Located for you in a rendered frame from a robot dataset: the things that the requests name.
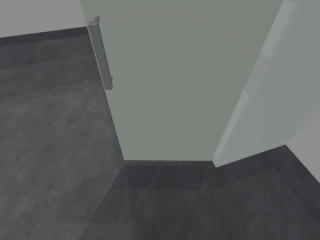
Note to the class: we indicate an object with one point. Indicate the handle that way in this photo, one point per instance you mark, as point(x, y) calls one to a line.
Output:
point(97, 41)

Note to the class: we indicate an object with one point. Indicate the fridge door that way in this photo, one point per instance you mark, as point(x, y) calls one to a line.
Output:
point(179, 68)

